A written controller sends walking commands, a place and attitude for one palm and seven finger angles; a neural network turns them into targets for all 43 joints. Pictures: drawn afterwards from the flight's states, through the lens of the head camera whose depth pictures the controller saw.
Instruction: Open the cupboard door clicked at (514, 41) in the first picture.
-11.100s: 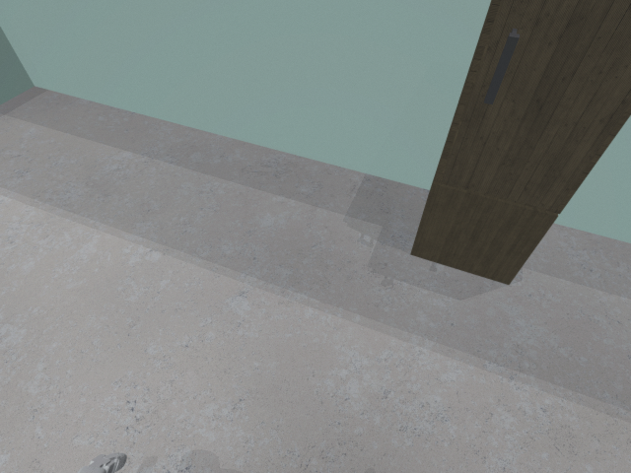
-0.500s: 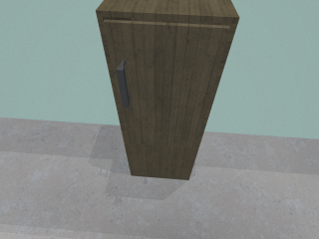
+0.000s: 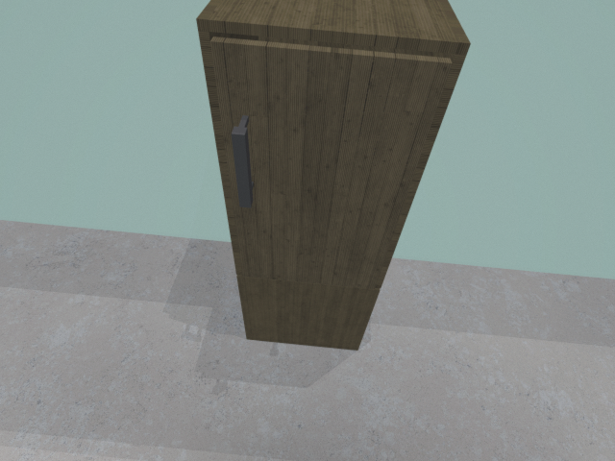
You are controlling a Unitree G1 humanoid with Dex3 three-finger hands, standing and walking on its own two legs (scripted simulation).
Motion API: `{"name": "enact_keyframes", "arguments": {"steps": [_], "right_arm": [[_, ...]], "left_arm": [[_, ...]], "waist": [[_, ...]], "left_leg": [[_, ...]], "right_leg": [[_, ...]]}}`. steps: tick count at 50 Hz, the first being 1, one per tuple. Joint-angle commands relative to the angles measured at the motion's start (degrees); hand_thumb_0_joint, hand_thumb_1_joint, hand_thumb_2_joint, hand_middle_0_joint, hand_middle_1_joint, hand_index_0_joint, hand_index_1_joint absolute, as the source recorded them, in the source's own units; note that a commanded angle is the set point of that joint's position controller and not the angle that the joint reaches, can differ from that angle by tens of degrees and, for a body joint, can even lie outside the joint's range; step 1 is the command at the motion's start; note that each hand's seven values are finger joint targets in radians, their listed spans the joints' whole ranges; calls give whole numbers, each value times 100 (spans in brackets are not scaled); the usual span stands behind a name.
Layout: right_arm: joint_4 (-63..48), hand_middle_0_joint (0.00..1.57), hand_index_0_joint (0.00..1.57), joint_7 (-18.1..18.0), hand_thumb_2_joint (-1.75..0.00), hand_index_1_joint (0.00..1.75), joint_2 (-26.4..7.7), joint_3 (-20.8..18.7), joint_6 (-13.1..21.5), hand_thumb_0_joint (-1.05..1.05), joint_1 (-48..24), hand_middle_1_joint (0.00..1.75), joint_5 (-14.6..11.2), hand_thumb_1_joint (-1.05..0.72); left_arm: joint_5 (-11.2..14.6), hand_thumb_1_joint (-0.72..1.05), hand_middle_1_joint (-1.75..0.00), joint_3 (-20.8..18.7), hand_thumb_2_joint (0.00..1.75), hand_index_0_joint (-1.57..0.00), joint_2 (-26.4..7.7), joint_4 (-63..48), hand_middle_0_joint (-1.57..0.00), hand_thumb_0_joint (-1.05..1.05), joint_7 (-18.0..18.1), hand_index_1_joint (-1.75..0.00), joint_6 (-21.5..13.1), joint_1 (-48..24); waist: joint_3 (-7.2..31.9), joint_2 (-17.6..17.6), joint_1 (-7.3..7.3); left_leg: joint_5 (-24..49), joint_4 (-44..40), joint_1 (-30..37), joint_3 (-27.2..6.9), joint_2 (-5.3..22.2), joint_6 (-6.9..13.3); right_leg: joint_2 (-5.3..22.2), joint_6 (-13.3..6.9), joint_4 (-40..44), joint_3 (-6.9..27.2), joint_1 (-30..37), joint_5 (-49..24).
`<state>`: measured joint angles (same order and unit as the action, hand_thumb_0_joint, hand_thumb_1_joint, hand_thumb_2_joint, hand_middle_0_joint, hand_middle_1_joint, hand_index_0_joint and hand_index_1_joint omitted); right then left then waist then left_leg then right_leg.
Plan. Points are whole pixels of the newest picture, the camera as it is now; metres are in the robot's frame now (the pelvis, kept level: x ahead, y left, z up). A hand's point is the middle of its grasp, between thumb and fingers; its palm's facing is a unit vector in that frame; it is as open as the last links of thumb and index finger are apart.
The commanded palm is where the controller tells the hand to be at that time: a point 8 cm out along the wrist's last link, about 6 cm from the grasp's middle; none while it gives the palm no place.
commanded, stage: raise the hand with hooked fingers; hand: left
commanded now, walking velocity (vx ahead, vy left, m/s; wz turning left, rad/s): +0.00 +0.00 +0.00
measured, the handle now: (245, 163) +0.57 +0.15 +0.06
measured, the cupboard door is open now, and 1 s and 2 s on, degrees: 0 0 0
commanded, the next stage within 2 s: none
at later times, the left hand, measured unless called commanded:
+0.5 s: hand (158, 436) +0.16 +0.19 -0.02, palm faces +0.11 -0.99 -0.08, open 9.4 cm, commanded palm +0.15 +0.24 -0.02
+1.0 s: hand (131, 364) +0.22 +0.23 +0.01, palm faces -0.01 -1.00 -0.05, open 12.4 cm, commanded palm +0.20 +0.29 +0.03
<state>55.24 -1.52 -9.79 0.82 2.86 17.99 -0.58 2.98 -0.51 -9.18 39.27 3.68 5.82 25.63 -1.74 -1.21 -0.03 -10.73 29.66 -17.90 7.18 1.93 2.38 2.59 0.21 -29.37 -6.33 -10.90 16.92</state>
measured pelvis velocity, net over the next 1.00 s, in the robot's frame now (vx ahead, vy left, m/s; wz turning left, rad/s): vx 0.01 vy -0.01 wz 0.04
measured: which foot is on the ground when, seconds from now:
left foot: down 0.00-1.00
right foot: down 0.00-1.00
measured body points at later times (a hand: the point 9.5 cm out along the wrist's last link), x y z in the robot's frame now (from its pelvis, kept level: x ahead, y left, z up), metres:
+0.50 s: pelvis +0.00 -0.04 -0.08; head +0.04 -0.02 +0.37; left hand +0.14 +0.24 -0.02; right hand +0.24 -0.25 -0.13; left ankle +0.06 +0.09 -0.73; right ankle -0.01 -0.12 -0.73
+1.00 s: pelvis +0.01 -0.01 -0.05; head +0.05 +0.00 +0.40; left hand +0.22 +0.29 +0.02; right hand +0.17 -0.27 -0.12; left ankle +0.06 +0.09 -0.73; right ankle -0.01 -0.12 -0.73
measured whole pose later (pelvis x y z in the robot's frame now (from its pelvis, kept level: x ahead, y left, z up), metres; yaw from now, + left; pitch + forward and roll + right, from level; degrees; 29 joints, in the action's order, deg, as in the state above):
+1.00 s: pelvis +0.01 -0.01 -0.05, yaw +2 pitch +10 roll -2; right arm 33.1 -3.6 -16.3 -0.7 13.7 16.1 -2.8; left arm 22.0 -19.0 -19.5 6.6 -26.7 -19.7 17.0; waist 5.3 1.2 -0.7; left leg -21.0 53.8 -43.0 2.8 3.1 2.0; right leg -0.2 -0.8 -52.0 -5.5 -33.8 28.3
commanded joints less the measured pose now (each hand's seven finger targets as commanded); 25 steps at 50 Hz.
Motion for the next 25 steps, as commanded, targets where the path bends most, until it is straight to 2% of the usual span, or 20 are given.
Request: {"name": "enact_keyframes", "arguments": {"steps": [1,2,3,4,5,6,7,8,9,10,11,12,14,15,17,19,20,23,25], "right_arm": [[-1611,20,20,-287,-90,30,-875,-142,1526,0,-587,30,-393,-90],[-1881,20,20,-304,-90,30,-1091,-223,1628,0,-705,30,-334,-90],[-1926,20,20,-289,-90,30,-1215,-284,1670,0,-662,30,-205,-90],[-2017,20,20,-254,-90,30,-1214,-340,1660,0,-618,30,-106,-90],[-2161,20,20,-157,-90,30,-1244,-418,1643,0,-654,30,-123,-90],[-2263,20,20,-74,-90,30,-1193,-479,1623,0,-743,30,-53,-90],[-2409,20,20,1,-90,30,-1178,-557,1599,0,-860,30,-27,-90],[-2558,20,20,80,-90,30,-1198,-596,1576,0,-984,30,-11,-90],[-2721,20,20,138,-90,30,-1215,-649,1547,0,-1061,30,-36,-90],[-2854,20,20,211,-90,30,-1258,-700,1509,0,-1062,30,-66,-90],[-3121,20,20,220,-90,30,-1254,-712,1479,0,-1171,30,-96,-90],[-3321,20,20,188,-90,30,-1209,-718,1412,0,-1262,30,-145,-90],[-3601,20,20,86,-90,30,-1128,-682,1268,0,-1320,30,-198,-90],[-3599,20,20,36,-90,30,-1096,-665,1203,0,-1205,30,-178,-90],[-3574,20,20,-63,-90,30,-977,-650,1114,0,-1012,30,-170,-90],[-3455,20,20,-150,-90,30,-926,-596,1091,0,-855,30,-124,-90],[-3352,20,20,-195,-90,30,-967,-550,1099,0,-770,30,-96,-90],[-3108,20,20,-264,-90,30,-1054,-471,1227,0,-753,30,-122,-90],[-3035,20,20,-315,-90,30,-1141,-442,1274,0,-784,30,-172,-90]], "left_arm": [[629,81,-36,556,86,-21,370,-4620,-21,0,379,-36,-812,138],[745,78,-37,356,85,-21,94,-5034,-21,0,302,-37,-1099,-322],[657,76,-39,137,84,-21,-153,-4725,-21,0,222,-39,-1363,-259],[674,74,-40,103,83,-21,35,-4150,-21,0,31,-40,-1681,-8],[679,71,-42,88,82,-21,161,-3513,-21,0,-271,-42,-2014,404],[765,69,-43,4,81,-22,235,-3186,-22,0,-601,-43,-2439,631],[850,67,-45,-202,80,-22,115,-3045,-22,0,-986,-45,-2887,929],[941,64,-47,-314,79,-22,-16,-3015,-22,0,-1395,-47,-3297,945],[983,62,-48,-603,78,-22,-307,-3008,-22,0,-1800,-48,-3672,879],[999,60,-50,-983,77,-22,-757,-2900,-22,0,-2211,-50,-3930,842],[1088,57,-51,-1262,76,-22,-1021,-3330,-22,0,-2456,-51,-4038,758],[1185,55,-53,-1547,75,-22,-1206,-3505,-22,0,-2559,-53,-3934,849],[1474,50,-55,-1664,73,-23,-1186,-4371,-23,0,-2550,-55,-3658,576],[1573,48,-57,-1767,72,-23,-1308,-4762,-23,0,-2472,-57,-3566,298],[1618,43,-60,-1794,70,-23,-1278,-5511,-23,0,-2276,-60,-3553,73],[1535,39,-63,-1589,68,-24,-1261,-5945,-24,0,-2186,-63,-3713,-334],[1550,36,-64,-1516,67,-24,-1302,-6024,-24,0,-2225,-64,-3789,-702],[1556,29,-69,-1305,64,-24,-1273,-5561,-24,0,-2549,-69,-3810,-925],[1681,25,-72,-1483,62,-25,-1432,-5001,-25,0,-2832,-72,-3534,-888]], "waist": [[403,1185,-224],[2,1002,-312],[55,383,-430],[-22,-455,-446],[-34,-702,-311],[171,-1186,-151],[336,-1430,37],[539,-1365,106],[689,-1159,163],[791,-598,253],[1163,-190,348],[1442,-138,433],[1800,395,448],[1810,552,393],[1971,636,216],[1897,733,-33],[1778,566,-193],[1543,731,-384],[1523,451,-346]], "left_leg": [[-1781,-1099,372,-1223,171,-298],[-1835,-783,74,-1278,92,-252],[-1786,-409,-178,-1224,13,-224],[-1667,-5,-482,-1212,-32,-216],[-1586,319,-752,-1139,-78,-257],[-1464,738,-1151,-1011,-87,-290],[-1332,1149,-1520,-875,-112,-290],[-1302,1474,-1856,-790,-165,-294],[-1276,1751,-2090,-753,-183,-302],[-1120,2018,-2218,-731,-202,-305],[-1048,2172,-2224,-680,-227,-251],[-1027,2209,-2210,-648,-218,-201],[-991,2258,-2049,-628,-211,-143],[-970,2329,-2057,-692,-177,-132],[-594,2472,-1855,-757,-93,-74],[-336,2676,-1841,-799,-44,-35],[-329,2842,-1976,-853,-27,-18],[-503,3006,-2122,-905,-4,-10],[-523,3040,-2244,-933,-14,7]], "right_leg": [[-281,-212,-568,-99,-1385,370],[-288,-174,-289,-103,-1527,442],[-307,-142,-220,-85,-1798,705],[-363,-119,-352,-144,-2194,936],[-378,-124,-543,-156,-2436,1123],[-371,-135,-821,-136,-2741,1375],[-355,-156,-1071,-23,-2977,1573],[-302,-171,-1272,136,-3078,1684],[-275,-214,-1478,271,-3127,1700],[-223,-291,-1674,493,-3086,1552],[-189,-300,-1846,563,-3022,1417],[-209,-278,-1929,600,-2941,1338],[-242,-218,-1952,696,-2870,1197],[-288,-205,-1985,765,-2909,1155],[-330,-174,-1982,771,-2865,625],[-351,-132,-2018,789,-3066,222],[-379,-92,-2049,834,-3191,147],[-361,-51,-1942,925,-3490,346],[-339,41,-1789,1079,-3352,394]]}}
